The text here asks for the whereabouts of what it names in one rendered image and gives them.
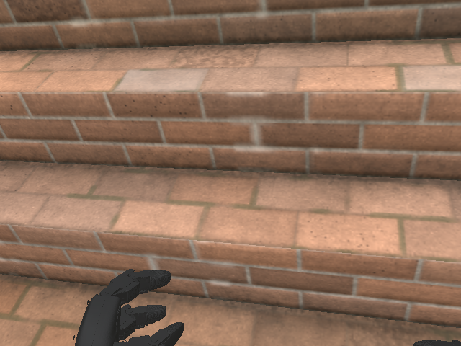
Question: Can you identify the left robot hand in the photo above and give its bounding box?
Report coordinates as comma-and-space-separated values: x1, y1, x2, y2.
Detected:
73, 269, 184, 346

